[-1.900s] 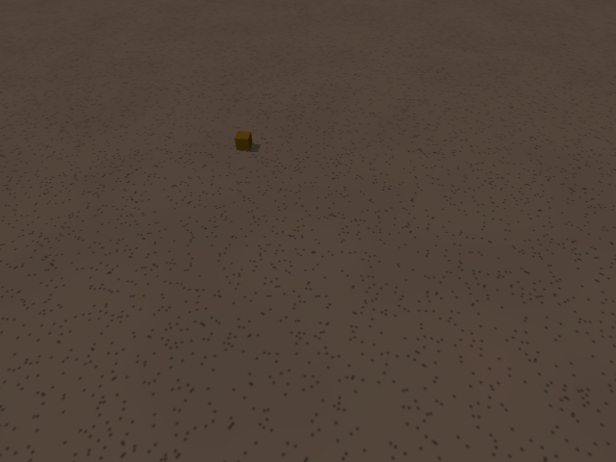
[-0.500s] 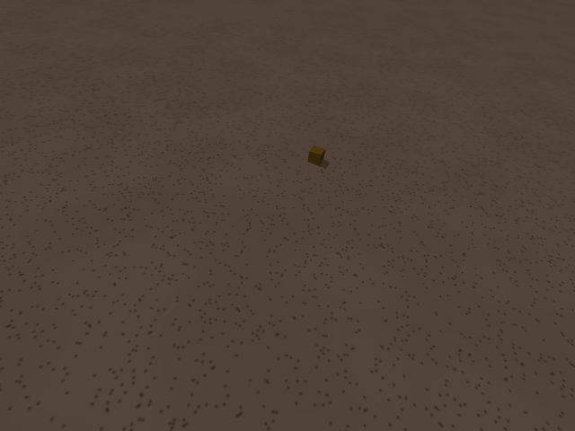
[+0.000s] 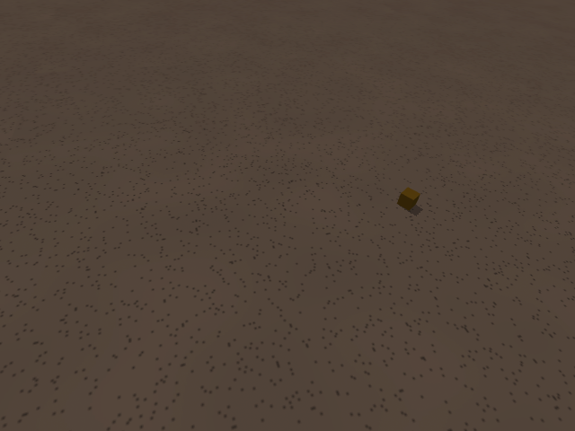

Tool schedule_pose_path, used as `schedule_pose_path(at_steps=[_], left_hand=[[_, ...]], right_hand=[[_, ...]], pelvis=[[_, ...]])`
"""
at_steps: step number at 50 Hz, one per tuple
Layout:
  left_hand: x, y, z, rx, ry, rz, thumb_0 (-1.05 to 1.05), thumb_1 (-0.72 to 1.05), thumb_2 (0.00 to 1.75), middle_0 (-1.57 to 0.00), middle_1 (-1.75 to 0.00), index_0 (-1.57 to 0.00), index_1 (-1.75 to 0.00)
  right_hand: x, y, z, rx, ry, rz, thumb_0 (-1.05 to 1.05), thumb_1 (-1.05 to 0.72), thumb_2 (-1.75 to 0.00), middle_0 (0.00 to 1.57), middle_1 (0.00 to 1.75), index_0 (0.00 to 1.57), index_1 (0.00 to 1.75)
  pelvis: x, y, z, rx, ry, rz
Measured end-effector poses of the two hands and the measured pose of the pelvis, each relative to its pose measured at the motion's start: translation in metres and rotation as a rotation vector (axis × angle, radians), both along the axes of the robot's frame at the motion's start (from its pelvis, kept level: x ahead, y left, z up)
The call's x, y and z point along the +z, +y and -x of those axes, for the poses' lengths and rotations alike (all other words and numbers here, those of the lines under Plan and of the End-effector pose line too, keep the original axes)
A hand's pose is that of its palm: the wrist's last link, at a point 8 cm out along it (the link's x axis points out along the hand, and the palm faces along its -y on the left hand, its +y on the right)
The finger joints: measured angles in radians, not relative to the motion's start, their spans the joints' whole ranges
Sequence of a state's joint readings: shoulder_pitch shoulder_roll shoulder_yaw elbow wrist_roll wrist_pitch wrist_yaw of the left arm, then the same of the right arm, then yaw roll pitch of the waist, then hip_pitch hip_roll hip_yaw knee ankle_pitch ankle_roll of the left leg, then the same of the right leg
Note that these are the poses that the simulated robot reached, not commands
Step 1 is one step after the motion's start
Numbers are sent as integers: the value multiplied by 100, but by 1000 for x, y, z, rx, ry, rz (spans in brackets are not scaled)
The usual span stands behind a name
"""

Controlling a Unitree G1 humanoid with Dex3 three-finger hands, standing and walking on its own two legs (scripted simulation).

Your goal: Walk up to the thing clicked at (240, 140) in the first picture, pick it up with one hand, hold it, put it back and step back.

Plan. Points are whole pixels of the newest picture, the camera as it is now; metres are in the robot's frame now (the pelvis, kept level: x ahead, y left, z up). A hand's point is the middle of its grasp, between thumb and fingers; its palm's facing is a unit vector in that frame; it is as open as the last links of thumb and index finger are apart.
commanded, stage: walk up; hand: left
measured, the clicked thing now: (408, 198) +1.47 -0.66 -0.73
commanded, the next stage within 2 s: none
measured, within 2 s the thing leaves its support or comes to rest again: neither
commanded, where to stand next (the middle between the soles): +1.48 -1.13 m, yaw +52 degrees
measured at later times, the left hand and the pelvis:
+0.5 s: hand out of the picture +0.20 +0.11 -0.18, palm faces +0.30 -0.88 -0.37, open 7.4 cm; pelvis +0.30 -0.16 -0.04, yaw +17 degrees
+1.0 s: hand (322, 261) +0.53 -0.06 -0.13, palm faces +0.43 -0.83 -0.35, open 7.4 cm; pelvis +0.56 -0.35 -0.01, yaw +29 degrees
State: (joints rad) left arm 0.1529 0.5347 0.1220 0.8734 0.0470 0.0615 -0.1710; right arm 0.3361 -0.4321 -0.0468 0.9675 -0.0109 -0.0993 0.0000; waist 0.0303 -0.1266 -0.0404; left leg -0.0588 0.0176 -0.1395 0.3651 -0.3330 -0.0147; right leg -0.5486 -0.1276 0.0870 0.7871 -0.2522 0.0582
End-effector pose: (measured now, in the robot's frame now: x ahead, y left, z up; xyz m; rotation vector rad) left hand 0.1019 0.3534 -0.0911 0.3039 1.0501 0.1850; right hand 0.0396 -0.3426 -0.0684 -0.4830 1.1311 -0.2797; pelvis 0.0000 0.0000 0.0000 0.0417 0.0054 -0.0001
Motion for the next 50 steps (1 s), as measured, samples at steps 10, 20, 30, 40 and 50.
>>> schedule_pose_path(at_steps=[10, 20, 30, 40, 50], left_hand=[[24, -103, -43, 171, -46, -63, 0, 90, 90, -20, -30, -21, -30], [-7, -168, -38, 371, 222, -35, 0, 90, 90, -20, -30, -21, -30], [-53, -241, -172, 307, 233, 83, 1, 90, 90, -20, -30, -21, -30], [-25, -279, -365, 286, -94, 22, 0, 90, 90, -20, -30, -21, -30], [-2, -381, -394, 463, -7, -20, 0, 90, 90, -20, -30, -21, -30]], right_hand=[[-26, -89, -219, 181, -18, -5, 1, -90, -90, 20, 30, 21, 30], [-24, -72, -414, 409, -87, -98, 1, -90, -90, 20, 30, 21, 30], [-38, -127, -479, 302, -84, -25, 0, -90, -90, 21, 30, 21, 30], [-12, -261, -542, 355, 104, 93, 1, -89, -90, 21, 31, 21, 31], [-21, -317, -727, 445, 36, 98, 1, -90, -90, 20, 30, 20, 30]], pelvis=[[-1, -86, -117, 152, 2, -18], [-7, -142, -236, 247, -9, 11], [-26, -185, -341, 302, -59, -31], [-23, -278, -457, 414, -26, -15], [-10, -349, -558, 504, -13, 10]])
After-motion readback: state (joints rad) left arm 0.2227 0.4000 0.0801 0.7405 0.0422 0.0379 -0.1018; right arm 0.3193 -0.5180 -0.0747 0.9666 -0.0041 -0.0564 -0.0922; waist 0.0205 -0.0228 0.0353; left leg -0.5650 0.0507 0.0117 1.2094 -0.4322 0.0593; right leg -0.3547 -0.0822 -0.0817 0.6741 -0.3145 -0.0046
